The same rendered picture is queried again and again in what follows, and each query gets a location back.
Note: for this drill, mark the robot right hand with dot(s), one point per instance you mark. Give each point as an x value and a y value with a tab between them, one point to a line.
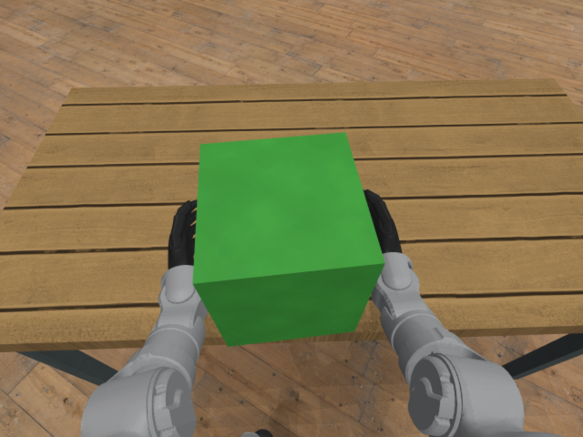
383	223

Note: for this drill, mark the right robot upper arm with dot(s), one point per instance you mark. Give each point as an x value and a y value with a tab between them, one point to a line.
453	396

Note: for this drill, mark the robot left hand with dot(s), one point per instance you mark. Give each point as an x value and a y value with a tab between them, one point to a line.
181	242

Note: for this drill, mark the right robot forearm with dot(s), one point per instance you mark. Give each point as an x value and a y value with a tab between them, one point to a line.
410	326

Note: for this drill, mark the table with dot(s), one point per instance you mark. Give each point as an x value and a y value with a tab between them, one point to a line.
482	178

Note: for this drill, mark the left robot upper arm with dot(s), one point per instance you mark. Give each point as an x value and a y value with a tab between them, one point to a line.
154	403

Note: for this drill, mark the carton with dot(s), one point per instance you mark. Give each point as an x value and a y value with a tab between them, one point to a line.
285	246

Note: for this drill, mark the left robot forearm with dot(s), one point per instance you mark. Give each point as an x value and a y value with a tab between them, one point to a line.
177	337

